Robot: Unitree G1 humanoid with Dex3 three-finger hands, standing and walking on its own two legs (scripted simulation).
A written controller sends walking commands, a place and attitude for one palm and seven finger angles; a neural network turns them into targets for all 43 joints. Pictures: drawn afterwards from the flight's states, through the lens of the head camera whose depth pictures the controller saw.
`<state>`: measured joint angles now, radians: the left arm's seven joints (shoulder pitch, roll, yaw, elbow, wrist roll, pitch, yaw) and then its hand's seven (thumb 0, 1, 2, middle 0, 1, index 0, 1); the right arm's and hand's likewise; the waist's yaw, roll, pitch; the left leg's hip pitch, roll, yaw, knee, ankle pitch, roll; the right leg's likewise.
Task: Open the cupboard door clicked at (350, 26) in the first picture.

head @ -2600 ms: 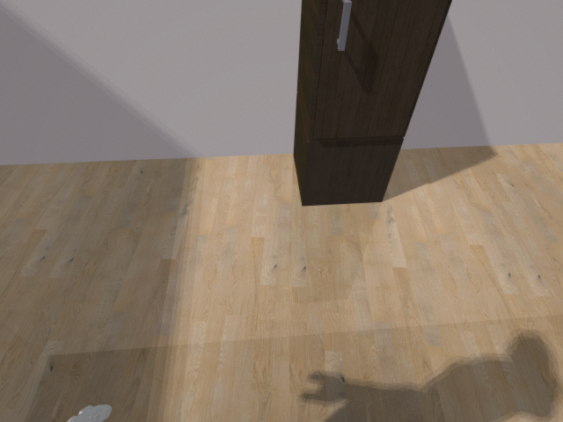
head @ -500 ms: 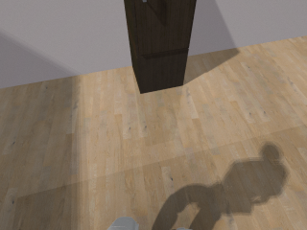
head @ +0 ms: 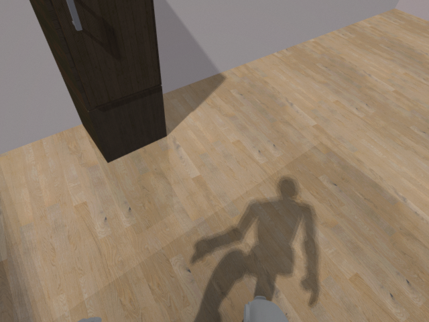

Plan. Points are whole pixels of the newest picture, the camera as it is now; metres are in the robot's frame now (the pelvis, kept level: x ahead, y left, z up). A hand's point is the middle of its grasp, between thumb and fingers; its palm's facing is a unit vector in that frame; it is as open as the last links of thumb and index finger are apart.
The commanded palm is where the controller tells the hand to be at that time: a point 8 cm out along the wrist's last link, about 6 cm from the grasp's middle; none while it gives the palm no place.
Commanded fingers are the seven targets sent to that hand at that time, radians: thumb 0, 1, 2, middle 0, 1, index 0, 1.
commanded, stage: walk to a spot facing it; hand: left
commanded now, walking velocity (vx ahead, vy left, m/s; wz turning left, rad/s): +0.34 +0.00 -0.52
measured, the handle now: (70, 7) +1.04 +0.54 +0.09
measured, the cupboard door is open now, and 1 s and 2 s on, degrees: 0 0 0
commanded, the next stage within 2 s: turn to face it in 0.98 s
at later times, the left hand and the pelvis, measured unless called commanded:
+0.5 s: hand (160, 263) +0.28 +0.13 -0.17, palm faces -0.15 -0.97 -0.20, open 7.3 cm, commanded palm none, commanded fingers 0.00 0.90 0.90 -0.20 -0.30 -0.20 -0.30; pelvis +0.19 -0.06 +0.00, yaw -11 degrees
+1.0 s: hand (196, 181) +0.53 +0.06 -0.18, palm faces -0.37 -0.92 -0.15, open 7.3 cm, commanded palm none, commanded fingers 0.00 0.90 0.90 -0.20 -0.30 -0.20 -0.30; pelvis +0.41 -0.09 +0.00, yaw -21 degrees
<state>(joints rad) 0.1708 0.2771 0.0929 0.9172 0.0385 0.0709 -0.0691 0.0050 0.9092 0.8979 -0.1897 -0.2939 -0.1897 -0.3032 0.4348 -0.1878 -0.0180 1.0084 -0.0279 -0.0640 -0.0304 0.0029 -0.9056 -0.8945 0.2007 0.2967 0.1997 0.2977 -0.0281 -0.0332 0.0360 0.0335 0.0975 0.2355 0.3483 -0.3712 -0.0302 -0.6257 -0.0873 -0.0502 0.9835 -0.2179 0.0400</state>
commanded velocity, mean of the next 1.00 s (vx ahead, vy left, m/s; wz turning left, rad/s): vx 0.35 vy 0.00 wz -0.28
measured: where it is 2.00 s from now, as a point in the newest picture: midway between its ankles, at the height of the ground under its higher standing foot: (248, 235)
